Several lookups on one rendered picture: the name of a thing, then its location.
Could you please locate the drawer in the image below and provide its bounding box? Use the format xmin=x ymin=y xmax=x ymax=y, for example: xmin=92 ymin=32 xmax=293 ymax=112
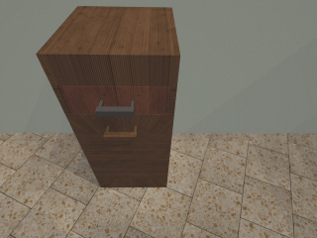
xmin=59 ymin=85 xmax=170 ymax=114

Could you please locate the handle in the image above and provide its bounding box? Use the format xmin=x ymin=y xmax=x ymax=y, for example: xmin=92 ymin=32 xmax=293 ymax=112
xmin=103 ymin=132 xmax=138 ymax=141
xmin=95 ymin=100 xmax=135 ymax=117

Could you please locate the cabinet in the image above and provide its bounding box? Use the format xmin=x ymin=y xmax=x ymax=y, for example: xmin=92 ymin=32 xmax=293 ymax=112
xmin=36 ymin=6 xmax=180 ymax=187

